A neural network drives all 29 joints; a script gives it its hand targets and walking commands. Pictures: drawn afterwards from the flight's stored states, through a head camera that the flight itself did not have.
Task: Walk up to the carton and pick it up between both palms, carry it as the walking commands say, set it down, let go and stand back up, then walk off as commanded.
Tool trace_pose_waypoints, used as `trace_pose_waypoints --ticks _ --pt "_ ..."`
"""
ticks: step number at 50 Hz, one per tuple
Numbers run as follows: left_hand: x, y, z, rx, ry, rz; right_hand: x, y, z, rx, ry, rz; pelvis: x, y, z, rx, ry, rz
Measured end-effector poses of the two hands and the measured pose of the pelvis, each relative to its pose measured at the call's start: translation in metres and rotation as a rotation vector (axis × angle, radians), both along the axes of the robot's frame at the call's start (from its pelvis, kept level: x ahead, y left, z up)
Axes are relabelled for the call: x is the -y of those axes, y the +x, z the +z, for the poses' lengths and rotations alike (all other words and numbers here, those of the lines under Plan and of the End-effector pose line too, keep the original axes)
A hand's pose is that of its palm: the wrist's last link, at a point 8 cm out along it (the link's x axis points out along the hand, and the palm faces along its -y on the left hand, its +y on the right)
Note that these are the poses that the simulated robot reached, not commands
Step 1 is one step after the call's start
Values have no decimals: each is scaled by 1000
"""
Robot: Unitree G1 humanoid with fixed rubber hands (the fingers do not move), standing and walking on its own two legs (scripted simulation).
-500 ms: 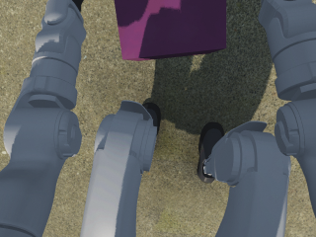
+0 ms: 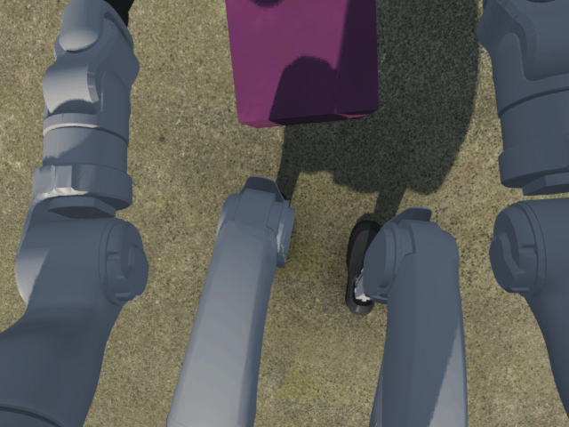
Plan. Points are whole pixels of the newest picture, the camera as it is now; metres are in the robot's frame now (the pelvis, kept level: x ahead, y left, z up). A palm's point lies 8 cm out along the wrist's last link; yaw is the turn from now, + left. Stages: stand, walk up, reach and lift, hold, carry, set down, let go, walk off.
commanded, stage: set down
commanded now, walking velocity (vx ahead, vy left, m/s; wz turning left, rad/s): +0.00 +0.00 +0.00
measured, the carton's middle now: (302, 47) +0.55 +0.10 -0.37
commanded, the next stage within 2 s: let go in 0.72 s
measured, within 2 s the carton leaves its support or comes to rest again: neither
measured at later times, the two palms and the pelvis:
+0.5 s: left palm out of the picture +0.49 +0.30 +0.02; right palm out of the picture +0.59 -0.08 +0.04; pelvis +0.02 +0.00 +0.13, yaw +1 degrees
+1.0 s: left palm out of the picture +0.46 +0.27 +0.10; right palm out of the picture +0.54 -0.12 +0.11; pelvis +0.08 +0.01 +0.23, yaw +1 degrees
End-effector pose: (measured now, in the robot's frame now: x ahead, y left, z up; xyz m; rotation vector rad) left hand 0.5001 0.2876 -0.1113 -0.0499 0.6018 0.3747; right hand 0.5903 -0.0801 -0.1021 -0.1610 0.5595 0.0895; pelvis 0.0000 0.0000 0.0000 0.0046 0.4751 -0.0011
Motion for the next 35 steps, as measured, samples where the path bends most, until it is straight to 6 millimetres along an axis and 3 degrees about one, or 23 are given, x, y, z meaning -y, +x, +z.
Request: trace_pose_waypoints --ticks 7,10,14,18,21,25,30,35 --pt "-4 -4 31 -19 -47 13 -7 1 37 -38 -56 33 5 0 40 20 6 8" --pt "-11 -12 39 -84 -42 23 -11 -1 44 -114 -56 24 6 7 53 -33 -3 13" --pt "-13 -9 77 7 -23 -2 -17 4 76 -36 -30 30 4 7 77 35 -13 30" --pt "-12 -6 95 -44 -46 -11 -14 1 90 -97 -67 21 1 10 96 20 -17 37" --pt "-10 -2 118 1 -59 -15 -11 3 119 -42 -59 16 -1 11 115 55 -24 40" --pt "-10 -8 133 -76 -47 -10 0 3 144 -97 -59 -6 -4 17 134 20 -24 35" --pt "-6 -6 176 -40 -38 -20 -2 7 185 -78 -16 6 -6 25 162 23 -23 38" --pt "-5 -1 213 -58 -45 4 -7 11 215 -113 -10 12 -8 44 180 -94 -20 39"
